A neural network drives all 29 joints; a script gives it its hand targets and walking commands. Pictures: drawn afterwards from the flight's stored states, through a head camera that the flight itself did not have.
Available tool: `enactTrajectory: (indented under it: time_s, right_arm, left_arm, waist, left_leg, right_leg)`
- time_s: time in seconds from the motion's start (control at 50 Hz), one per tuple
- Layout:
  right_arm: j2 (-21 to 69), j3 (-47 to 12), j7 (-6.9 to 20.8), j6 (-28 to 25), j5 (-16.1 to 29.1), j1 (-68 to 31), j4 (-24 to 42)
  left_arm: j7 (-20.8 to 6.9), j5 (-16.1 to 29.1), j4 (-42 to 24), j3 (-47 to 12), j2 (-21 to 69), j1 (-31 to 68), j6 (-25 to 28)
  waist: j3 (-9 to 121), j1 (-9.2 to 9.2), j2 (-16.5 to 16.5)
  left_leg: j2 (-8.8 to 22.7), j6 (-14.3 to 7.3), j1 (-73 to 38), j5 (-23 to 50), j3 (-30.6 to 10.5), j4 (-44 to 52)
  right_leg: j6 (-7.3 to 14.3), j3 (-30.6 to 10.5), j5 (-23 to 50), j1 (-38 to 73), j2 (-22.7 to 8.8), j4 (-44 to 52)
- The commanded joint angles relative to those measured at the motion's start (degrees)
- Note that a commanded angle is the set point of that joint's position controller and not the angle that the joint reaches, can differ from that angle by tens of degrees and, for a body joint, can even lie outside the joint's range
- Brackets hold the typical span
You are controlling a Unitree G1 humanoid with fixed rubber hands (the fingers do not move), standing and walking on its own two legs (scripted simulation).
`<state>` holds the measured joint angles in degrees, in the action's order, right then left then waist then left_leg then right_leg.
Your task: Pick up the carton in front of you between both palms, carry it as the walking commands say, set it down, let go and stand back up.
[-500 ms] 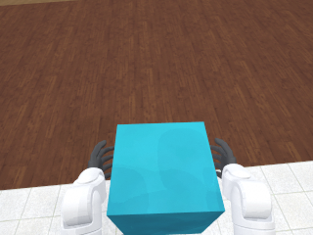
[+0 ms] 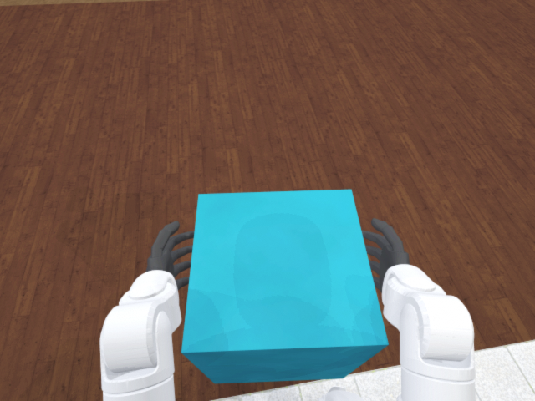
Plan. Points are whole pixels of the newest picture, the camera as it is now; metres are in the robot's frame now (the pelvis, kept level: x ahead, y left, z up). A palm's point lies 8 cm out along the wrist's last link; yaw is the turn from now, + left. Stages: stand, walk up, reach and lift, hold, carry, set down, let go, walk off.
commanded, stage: carry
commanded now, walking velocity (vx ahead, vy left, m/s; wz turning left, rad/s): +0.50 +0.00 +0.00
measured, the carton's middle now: (277, 294) +0.28 +0.00 +0.01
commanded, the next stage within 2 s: none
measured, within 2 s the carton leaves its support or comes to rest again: neither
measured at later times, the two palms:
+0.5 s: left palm (199, 70) +0.69 +0.13 +0.15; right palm (346, 69) +0.71 -0.17 +0.15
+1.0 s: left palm (212, 5) +1.04 +0.13 +0.16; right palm (323, 6) +1.04 -0.17 +0.16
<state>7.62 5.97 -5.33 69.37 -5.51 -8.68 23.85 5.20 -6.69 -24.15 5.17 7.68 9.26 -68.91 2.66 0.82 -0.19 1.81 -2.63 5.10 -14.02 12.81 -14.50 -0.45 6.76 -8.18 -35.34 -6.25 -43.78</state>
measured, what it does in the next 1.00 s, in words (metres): walks ahead: right foot, then left foot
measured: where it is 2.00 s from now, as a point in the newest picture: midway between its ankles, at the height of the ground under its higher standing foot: (258, 178)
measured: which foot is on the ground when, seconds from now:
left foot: down 0.00-0.18, up 0.20-0.60, down 0.62-1.00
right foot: up 0.00-0.14, down 0.16-0.64, up 0.66-1.00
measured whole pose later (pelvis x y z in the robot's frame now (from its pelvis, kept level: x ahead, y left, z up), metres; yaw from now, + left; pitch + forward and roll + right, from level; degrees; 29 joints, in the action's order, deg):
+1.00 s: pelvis +0.66 -0.02 +0.00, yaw +1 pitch +6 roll -1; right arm 2.8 16.3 -8.7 73.2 -2.0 -43.8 11.4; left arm 7.2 -6.3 -13.7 15.8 3.9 43.5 -73.4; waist -5.0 3.2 0.0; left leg 0.9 -2.1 10.3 -28.4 6.2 -28.1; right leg 3.1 5.5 -12.0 -38.5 -0.5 -38.3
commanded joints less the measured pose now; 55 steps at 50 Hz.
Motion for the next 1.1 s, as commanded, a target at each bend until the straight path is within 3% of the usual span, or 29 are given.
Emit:
enactTrajectory:
  time_s: [0.0,0.08,0.12,0.14,0.16,0.18,0.2,0.22,0.26,0.3,0.38,0.52,0.56,0.58,0.6,0.62,0.64,0.66,0.68,0.72,0.82,0.92,0.96,0.98,1.0,1.02,1.04,1.06,1.08]
  right_arm:
    - [46.9,-40.4,15.1,0.3,24.3,-29.2,7.0]
    - [39.8,-39.0,13.2,2.4,23.7,-36.6,7.3]
    - [35.9,-38.5,12.3,3.9,23.9,-42.2,5.9]
    - [34.2,-38.1,11.8,4.8,24.1,-45.7,4.5]
    - [33.8,-37.9,11.3,5.8,25.0,-49.8,3.3]
    - [34.3,-37.3,10.9,6.6,25.6,-52.0,2.0]
    - [35.4,-36.2,10.5,6.8,26.0,-56.0,0.1]
    - [36.7,-34.9,10.3,7.1,26.2,-57.9,-1.2]
    - [40.0,-33.8,10.0,7.2,26.6,-62.5,-4.8]
    - [42.6,-33.0,9.8,6.9,26.0,-66.3,-8.2]
    - [45.3,-32.0,8.9,6.0,25.6,-74.3,-13.6]
    - [47.6,-27.1,8.6,6.4,24.7,-79.7,-22.1]
    - [48.7,-25.7,9.1,6.6,24.2,-79.6,-24.2]
    - [49.4,-25.1,9.3,6.5,24.0,-78.6,-25.5]
    - [50.1,-24.6,9.7,6.3,23.9,-77.7,-26.1]
    - [49.0,-23.6,9.9,6.0,23.3,-77.9,-26.3]
    - [50.5,-23.8,10.2,5.7,23.7,-77.5,-26.5]
    - [52.1,-24.6,10.5,5.6,24.9,-79.6,-22.7]
    - [54.3,-25.9,10.8,5.3,26.7,-81.8,-19.2]
    - [56.3,-28.4,10.9,4.5,29.1,-85.0,-11.9]
    - [53.3,-32.8,10.6,3.3,30.6,-81.3,-3.4]
    - [47.0,-34.3,11.4,4.2,30.1,-77.0,-6.4]
    - [45.6,-33.4,11.7,4.9,29.3,-75.5,-10.5]
    - [45.2,-33.1,11.8,5.3,29.0,-75.2,-12.6]
    - [45.0,-32.9,11.9,5.7,28.5,-75.6,-14.4]
    - [44.8,-32.5,12.0,6.1,28.1,-76.3,-16.3]
    - [46.3,-31.4,12.1,6.5,27.3,-76.9,-17.7]
    - [46.7,-30.1,11.8,6.4,26.0,-77.5,-19.1]
    - [47.5,-28.9,11.4,6.3,25.0,-78.0,-19.3]
  left_arm:
    - [-12.7,23.7,-5.1,-41.6,49.8,27.6,-0.5]
    - [-12.2,25.3,-6.1,-40.5,42.5,36.0,-3.3]
    - [-11.8,25.1,-3.4,-38.7,38.6,39.6,-4.6]
    - [-11.5,25.2,-1.6,-37.2,36.6,41.6,-5.3]
    - [-11.4,25.0,-0.1,-35.5,33.6,45.1,-5.9]
    - [-11.1,25.8,2.6,-34.6,33.5,47.0,-6.5]
    - [-11.1,27.5,2.6,-34.4,34.9,51.2,-7.0]
    - [-11.1,28.5,4.1,-34.3,37.3,53.3,-7.3]
    - [-11.5,30.0,5.6,-34.2,41.6,59.8,-7.3]
    - [-12.1,31.3,7.6,-33.8,44.7,65.7,-7.1]
    - [-12.3,32.1,12.8,-32.0,46.8,74.3,-6.7]
    - [-11.9,29.9,21.8,-26.5,48.7,79.0,-7.0]
    - [-11.8,29.0,23.4,-25.3,49.9,78.8,-7.1]
    - [-11.8,28.6,24.2,-24.9,50.5,78.7,-7.2]
    - [-11.8,28.2,24.6,-25.1,51.0,78.8,-7.1]
    - [-11.9,28.0,24.7,-25.2,52.9,78.9,-7.3]
    - [-11.8,27.5,23.9,-24.9,52.6,79.7,-7.1]
    - [-11.3,26.9,22.5,-25.2,53.9,81.2,-6.6]
    - [-10.7,26.3,19.9,-25.2,54.1,81.8,-6.3]
    - [-9.3,24.0,16.3,-24.6,53.6,80.2,-5.5]
    - [-6.9,19.5,10.6,-27.2,48.8,70.9,-3.7]
    - [-7.0,19.8,10.3,-30.4,43.7,70.0,-4.1]
    - [-7.9,21.1,12.9,-30.8,43.1,70.2,-5.1]
    - [-8.5,21.9,15.1,-30.7,43.3,70.1,-5.5]
    - [-9.3,22.9,17.1,-30.3,43.6,70.2,-5.9]
    - [-10.1,24.0,19.1,-29.5,43.8,70.3,-6.1]
    - [-10.7,24.3,21.4,-28.8,43.9,71.5,-5.9]
    - [-11.4,26.3,22.1,-29.3,46.5,72.1,-6.4]
    - [-12.1,28.2,21.6,-29.9,50.0,74.2,-6.4]
  waist:
    - [10.5,0.51,8.3]
    - [9.7,1.14,9.9]
    - [14.6,-1.93,7.8]
    - [19.0,-4.60,3.7]
    - [24.5,-4.37,-9.3]
    - [25.8,-5.45,-19.6]
    - [24.2,-4.39,-15.4]
    - [23.1,-4.25,-8.7]
    - [22.5,-3.75,-3.9]
    - [23.6,-3.25,-4.5]
    - [22.2,-3.86,-6.1]
    - [18.6,-4.95,-8.2]
    - [19.7,-2.84,-10.1]
    - [23.1,0.50,-8.7]
    - [28.0,4.35,-5.1]
    - [37.4,3.92,9.7]
    - [38.0,5.44,19.0]
    - [35.4,5.10,15.7]
    - [32.9,5.85,9.3]
    - [30.2,4.69,4.9]
    - [30.8,4.36,6.0]
    - [25.9,3.46,8.9]
    - [25.4,1.49,10.1]
    - [27.7,-1.57,9.2]
    - [31.3,-4.75,7.1]
    - [34.9,-6.53,-1.2]
    - [38.0,-6.69,-20.6]
    - [36.1,-5.77,-16.2]
    - [32.7,-6.39,-10.3]
  left_leg:
    - [11.5,-4.5,-11.1,24.6,-5.3,2.9]
    - [11.3,-3.3,-12.5,33.3,-3.5,-2.7]
    - [8.4,-1.1,-9.0,39.2,0.7,-17.9]
    - [6.3,0.0,-1.8,31.0,0.8,-29.6]
    - [2.4,1.7,13.8,12.0,-1.4,-47.1]
    - [-5.1,2.4,29.7,-13.8,-6.7,-59.2]
    - [-1.5,0.3,34.6,-13.6,-12.7,-66.7]
    - [0.7,-1.0,35.7,-10.6,-13.8,-67.9]
    - [3.4,-1.6,35.2,-6.2,-14.0,-63.2]
    - [3.0,-1.3,34.2,-4.3,-12.4,-59.4]
    - [3.0,0.2,40.8,-2.3,-10.1,-51.9]
    - [-1.0,-0.6,35.3,3.5,-2.6,-27.9]
    - [-4.7,-2.2,25.3,3.1,0.7,-21.1]
    - [-7.0,-2.8,14.0,7.0,3.2,-15.2]
    - [-2.9,-3.5,-2.1,9.2,-2.7,-14.1]
    - [15.2,-11.2,-21.9,14.4,-31.6,-15.6]
    - [18.3,-16.8,-29.2,18.1,-46.9,-9.1]
    - [17.7,-16.3,-29.9,21.4,-41.9,-10.8]
    - [16.2,-14.2,-28.3,27.2,-36.9,-13.6]
    - [14.1,-10.0,-23.9,28.3,-29.9,-13.4]
    - [13.8,-10.4,-24.7,31.2,-24.1,-12.2]
    - [8.8,-7.9,-15.2,36.1,-13.4,-11.8]
    - [8.3,-5.7,-11.5,46.2,-10.0,-16.4]
    - [7.5,-3.5,-9.2,49.1,-6.9,-24.0]
    - [6.2,-1.7,-2.1,40.7,-5.7,-32.4]
    - [2.5,0.0,10.5,19.0,-6.4,-42.9]
    - [-7.7,2.0,28.6,-12.5,-9.6,-59.6]
    - [-4.8,0.4,36.2,-15.6,-15.6,-68.8]
    - [-3.5,-0.2,40.3,-14.7,-15.8,-71.0]
  right_leg:
    - [0.1,4.0,4.4,-0.2,2.1,8.5]
    - [3.3,5.4,6.5,6.1,3.9,13.1]
    - [4.2,9.0,3.4,21.0,8.2,16.3]
    - [4.0,6.3,-0.3,32.9,6.2,15.8]
    - [10.2,-18.2,-5.7,46.4,-10.4,17.8]
    - [16.0,-37.6,-8.4,53.4,-16.3,28.0]
    - [15.8,-34.1,-5.0,52.4,-16.4,27.7]
    - [14.2,-28.3,1.7,48.7,-14.0,25.2]
    - [12.1,-19.2,9.7,42.7,-11.9,23.3]
    - [11.1,-14.8,8.2,40.4,-10.5,24.2]
    - [12.9,-11.1,10.2,42.6,-9.7,24.4]
    - [11.2,-3.4,25.3,44.1,-5.6,20.3]
    - [8.5,0.3,39.6,42.9,-5.1,13.6]
    - [6.0,4.2,44.2,40.4,-3.4,3.9]
    - [4.0,3.5,31.9,30.5,-1.6,-7.0]
    - [1.5,0.2,3.7,13.0,3.6,-22.2]
    - [0.9,-4.4,-20.1,-1.8,11.3,-35.3]
    - [2.5,-9.0,-20.5,-8.7,7.9,-41.7]
    - [3.2,-9.3,-18.7,-12.2,6.4,-41.7]
    - [3.4,-9.2,-14.8,-12.7,4.2,-35.1]
    - [2.8,-5.7,-15.4,-14.1,4.4,-23.2]
    - [2.6,0.6,-4.0,-1.7,7.0,1.7]
    - [3.9,4.3,-1.8,8.5,9.9,9.2]
    - [4.9,6.0,2.2,18.4,11.3,14.6]
    - [5.6,4.1,1.7,31.8,9.2,14.4]
    - [8.1,-15.5,-0.3,44.3,-3.1,14.8]
    - [18.5,-41.8,10.5,55.9,-12.9,20.1]
    - [19.5,-40.8,12.9,58.2,-13.6,18.4]
    - [18.4,-35.1,19.2,55.7,-11.5,15.9]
